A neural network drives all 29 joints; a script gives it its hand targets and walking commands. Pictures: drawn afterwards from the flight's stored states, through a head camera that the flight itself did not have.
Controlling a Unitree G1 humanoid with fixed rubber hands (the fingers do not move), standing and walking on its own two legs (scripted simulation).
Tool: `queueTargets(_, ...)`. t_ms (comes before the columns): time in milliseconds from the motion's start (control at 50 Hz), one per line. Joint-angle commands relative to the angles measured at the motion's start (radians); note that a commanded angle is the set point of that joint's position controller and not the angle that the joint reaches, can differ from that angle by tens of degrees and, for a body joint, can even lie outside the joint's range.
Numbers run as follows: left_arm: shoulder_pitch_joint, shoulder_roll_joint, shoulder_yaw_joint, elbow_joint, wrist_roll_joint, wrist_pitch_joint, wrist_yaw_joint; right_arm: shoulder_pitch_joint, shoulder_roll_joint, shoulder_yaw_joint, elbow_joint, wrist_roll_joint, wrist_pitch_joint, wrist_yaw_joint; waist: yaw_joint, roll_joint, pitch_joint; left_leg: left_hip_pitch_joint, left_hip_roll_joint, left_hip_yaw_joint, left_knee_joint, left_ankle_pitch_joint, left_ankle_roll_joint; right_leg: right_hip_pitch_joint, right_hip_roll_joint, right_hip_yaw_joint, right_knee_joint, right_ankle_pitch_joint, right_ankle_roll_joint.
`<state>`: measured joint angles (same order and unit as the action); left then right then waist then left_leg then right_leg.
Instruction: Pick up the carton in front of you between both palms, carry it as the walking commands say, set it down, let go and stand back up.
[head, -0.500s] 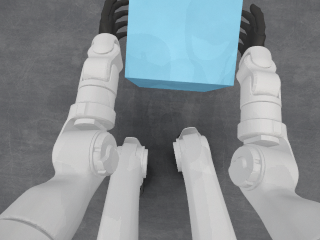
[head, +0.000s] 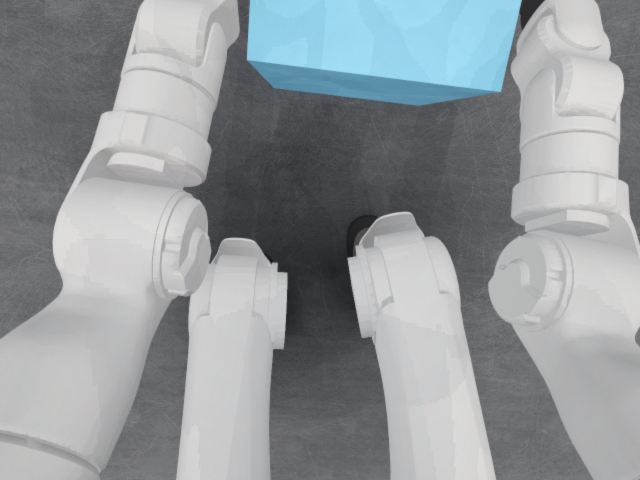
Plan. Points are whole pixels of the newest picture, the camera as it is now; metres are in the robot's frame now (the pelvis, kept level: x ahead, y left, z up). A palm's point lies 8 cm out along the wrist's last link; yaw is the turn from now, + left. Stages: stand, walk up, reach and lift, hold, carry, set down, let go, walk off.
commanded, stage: set down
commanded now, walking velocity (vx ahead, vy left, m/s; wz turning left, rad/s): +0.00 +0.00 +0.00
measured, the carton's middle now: out of the picture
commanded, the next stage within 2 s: none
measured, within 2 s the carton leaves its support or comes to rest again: rests again in 0.42 s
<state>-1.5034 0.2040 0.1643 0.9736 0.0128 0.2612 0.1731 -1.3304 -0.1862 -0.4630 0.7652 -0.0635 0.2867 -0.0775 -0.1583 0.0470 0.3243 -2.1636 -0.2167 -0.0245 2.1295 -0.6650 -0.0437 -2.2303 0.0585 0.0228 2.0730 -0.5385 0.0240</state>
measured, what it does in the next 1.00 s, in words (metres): stands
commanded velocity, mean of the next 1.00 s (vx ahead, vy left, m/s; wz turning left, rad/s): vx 0.00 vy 0.00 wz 0.00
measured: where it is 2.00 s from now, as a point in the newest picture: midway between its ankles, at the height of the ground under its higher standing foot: (314, 309)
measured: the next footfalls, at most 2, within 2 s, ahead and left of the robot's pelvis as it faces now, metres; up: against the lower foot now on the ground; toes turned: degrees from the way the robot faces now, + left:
none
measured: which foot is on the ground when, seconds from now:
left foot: down 0.00-1.00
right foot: down 0.00-1.00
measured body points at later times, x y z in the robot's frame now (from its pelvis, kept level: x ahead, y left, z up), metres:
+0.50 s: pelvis +0.00 +0.01 -0.02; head +0.37 -0.03 +0.23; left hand +0.58 +0.03 -0.20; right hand +0.49 -0.26 -0.20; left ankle +0.08 +0.11 -0.37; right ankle +0.12 -0.12 -0.37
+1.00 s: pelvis -0.01 +0.01 -0.03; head +0.36 -0.03 +0.21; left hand +0.58 +0.04 -0.20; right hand +0.50 -0.27 -0.21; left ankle +0.08 +0.10 -0.37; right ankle +0.12 -0.12 -0.37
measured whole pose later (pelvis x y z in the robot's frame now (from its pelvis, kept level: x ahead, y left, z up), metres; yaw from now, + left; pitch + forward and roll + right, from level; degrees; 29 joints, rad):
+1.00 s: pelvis -0.01 +0.01 -0.03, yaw -1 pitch +33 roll -3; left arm -1.62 0.26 0.18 1.16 0.05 0.18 0.05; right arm -1.43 -0.24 -0.57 0.95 -0.16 0.20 0.08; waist -0.16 0.06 0.46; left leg -2.17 -0.17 0.01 2.25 -0.66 0.01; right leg -2.21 0.00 -0.01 2.17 -0.55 0.03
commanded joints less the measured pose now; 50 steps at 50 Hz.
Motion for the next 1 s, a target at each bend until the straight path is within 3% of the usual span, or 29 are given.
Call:
queueTargets(0, -0.589, -0.932, -0.346, -0.166, -0.125, -0.056, -0.222, -0.687, 0.778, 0.443, -0.112, 0.145, -0.035, 0.281, -0.127, 0.133, -1.38, 0.472, 0.012, 0.067, -0.136, 0.412, 0.027, 0.82, 0.036, -0.07, -0.097, 0.599, 0.002)
queueTargets(140, -0.517, -0.928, -0.299, -0.079, -0.096, -0.065, -0.232, -0.618, 0.771, 0.381, -0.017, 0.104, -0.038, 0.308, -0.125, 0.142, -1.199, 0.38, 0.014, 0.047, -0.135, 0.38, 0.03, 0.684, 0.031, -0.067, -0.078, 0.526, -0.006)
queueTargets(460, -0.563, -0.795, -0.265, -0.008, -0.121, -0.094, -0.236, -0.672, 0.634, 0.321, 0.015, 0.065, -0.08, 0.306, -0.14, 0.131, -1.012, 0.327, 0.023, 0.012, -0.115, 0.312, 0.043, 0.562, 0.008, -0.058, -0.05, 0.409, -0.025)
queueTargets(840, -0.445, -0.582, -0.118, 0.163, -0.001, -0.069, -0.271, -0.53, 0.486, 0.156, 0.185, -0.049, -0.061, 0.307, -0.08, 0.126, -0.658, 0.212, 0.049, -0.007, -0.108, 0.147, 0.069, 0.396, 0.0, -0.026, -0.044, 0.197, -0.048)
queueTargets(980, -0.436, -0.507, -0.129, 0.152, 0.005, -0.072, -0.259, -0.487, 0.418, 0.098, 0.23, -0.062, -0.076, 0.293, -0.089, 0.119, -0.651, 0.268, 0.069, -0.012, -0.1, 0.164, 0.056, 0.398, -0.01, -0.041, -0.028, 0.204, -0.035)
